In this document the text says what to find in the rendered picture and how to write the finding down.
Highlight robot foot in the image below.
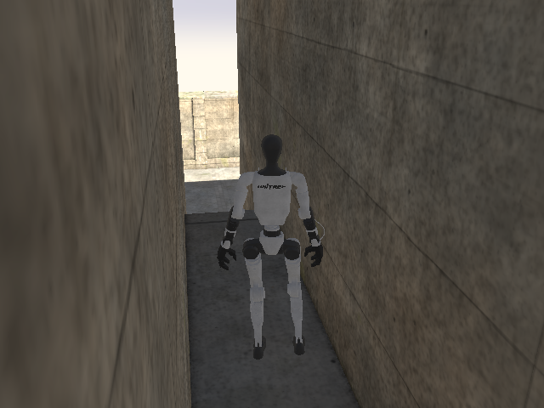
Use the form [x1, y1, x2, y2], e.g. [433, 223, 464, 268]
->
[253, 336, 266, 360]
[292, 335, 305, 355]

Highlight robot right hand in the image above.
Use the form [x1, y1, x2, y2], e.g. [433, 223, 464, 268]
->
[304, 244, 323, 267]

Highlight robot left foot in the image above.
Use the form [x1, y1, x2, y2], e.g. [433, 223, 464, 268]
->
[253, 336, 266, 360]

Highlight right robot forearm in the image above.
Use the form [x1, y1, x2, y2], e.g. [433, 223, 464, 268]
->
[303, 207, 321, 247]

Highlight robot right foot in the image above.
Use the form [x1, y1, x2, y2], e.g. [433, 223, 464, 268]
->
[292, 335, 305, 355]

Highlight left robot upper arm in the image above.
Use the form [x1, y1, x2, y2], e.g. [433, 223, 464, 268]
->
[231, 172, 254, 219]

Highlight robot left hand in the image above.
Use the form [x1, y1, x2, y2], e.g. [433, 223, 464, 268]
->
[217, 245, 236, 270]

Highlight right robot upper arm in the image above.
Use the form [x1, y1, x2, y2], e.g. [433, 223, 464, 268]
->
[290, 172, 311, 219]

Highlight left robot forearm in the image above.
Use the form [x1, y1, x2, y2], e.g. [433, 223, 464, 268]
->
[221, 206, 240, 249]

